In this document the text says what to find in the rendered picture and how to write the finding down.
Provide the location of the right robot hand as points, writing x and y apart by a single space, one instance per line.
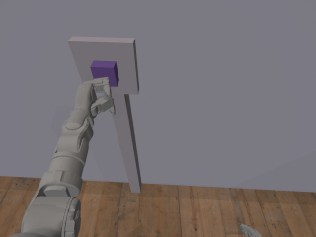
249 232

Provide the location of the panel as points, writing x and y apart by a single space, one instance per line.
85 50

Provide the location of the left robot hand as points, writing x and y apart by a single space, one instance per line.
87 100

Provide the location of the robot left upper arm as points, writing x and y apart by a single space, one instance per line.
52 216

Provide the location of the robot left forearm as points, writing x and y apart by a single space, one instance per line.
63 177

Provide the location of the button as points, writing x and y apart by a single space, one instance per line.
101 69

